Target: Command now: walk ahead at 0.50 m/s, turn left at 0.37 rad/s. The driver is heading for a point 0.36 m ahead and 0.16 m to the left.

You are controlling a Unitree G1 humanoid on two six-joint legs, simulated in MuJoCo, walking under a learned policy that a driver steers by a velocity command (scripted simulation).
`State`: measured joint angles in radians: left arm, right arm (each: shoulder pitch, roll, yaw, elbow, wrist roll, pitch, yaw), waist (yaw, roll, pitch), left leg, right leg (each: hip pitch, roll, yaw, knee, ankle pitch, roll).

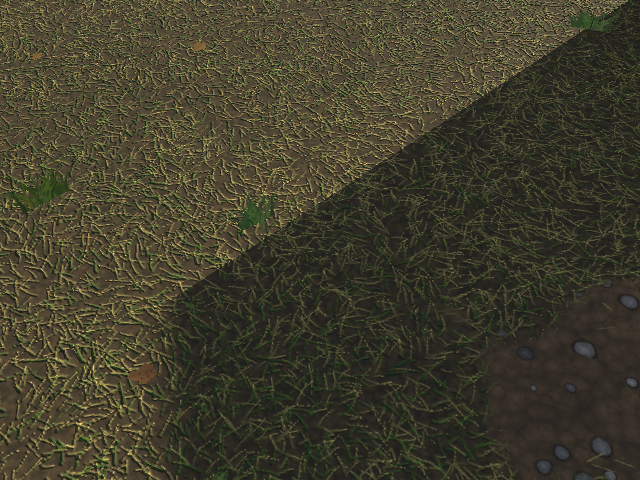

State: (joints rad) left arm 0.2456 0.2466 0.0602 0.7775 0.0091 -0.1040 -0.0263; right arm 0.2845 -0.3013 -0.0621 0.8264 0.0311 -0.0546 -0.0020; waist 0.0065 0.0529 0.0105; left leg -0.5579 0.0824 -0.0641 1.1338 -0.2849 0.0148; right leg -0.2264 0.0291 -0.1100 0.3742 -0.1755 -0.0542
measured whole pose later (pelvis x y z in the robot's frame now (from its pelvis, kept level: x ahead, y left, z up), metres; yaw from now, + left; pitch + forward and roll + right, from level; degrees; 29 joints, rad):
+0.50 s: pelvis +0.25 +0.07 -0.01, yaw +15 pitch +2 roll -1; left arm 0.21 0.30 0.06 0.82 -0.02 -0.08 0.01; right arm 0.15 -0.28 -0.06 0.68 0.00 -0.04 0.04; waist 0.01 0.00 0.07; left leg -0.40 -0.06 0.05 0.52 -0.16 0.08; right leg -0.43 -0.08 0.01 1.23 -0.47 0.03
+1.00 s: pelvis +0.37 +0.06 -0.01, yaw +17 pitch +1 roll +0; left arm 0.14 0.23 0.04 0.86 0.01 -0.03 0.01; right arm 0.19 -0.23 -0.03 0.86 -0.02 0.01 -0.01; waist 0.00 0.02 0.01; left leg -0.18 -0.03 -0.01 0.51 -0.34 0.02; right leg -0.33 -0.02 0.00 0.53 -0.21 0.01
